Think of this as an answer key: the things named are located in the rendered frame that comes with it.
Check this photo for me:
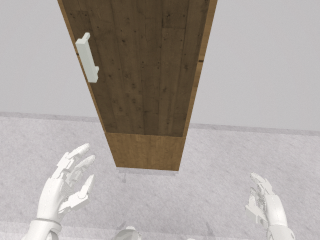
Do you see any handle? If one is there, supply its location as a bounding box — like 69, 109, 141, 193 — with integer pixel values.
75, 32, 99, 83

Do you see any right robot hand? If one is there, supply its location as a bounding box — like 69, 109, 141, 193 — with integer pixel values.
245, 172, 288, 230

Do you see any cupboard door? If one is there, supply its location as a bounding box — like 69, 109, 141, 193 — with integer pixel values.
62, 0, 210, 138

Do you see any right robot forearm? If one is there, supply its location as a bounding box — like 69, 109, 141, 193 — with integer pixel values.
266, 225, 295, 240

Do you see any left robot thigh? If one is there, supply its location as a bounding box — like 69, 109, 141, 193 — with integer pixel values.
113, 229, 142, 240

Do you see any left robot hand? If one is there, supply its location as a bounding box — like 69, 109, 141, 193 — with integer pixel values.
36, 143, 96, 223

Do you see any left robot forearm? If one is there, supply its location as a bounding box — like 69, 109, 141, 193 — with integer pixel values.
21, 218, 62, 240

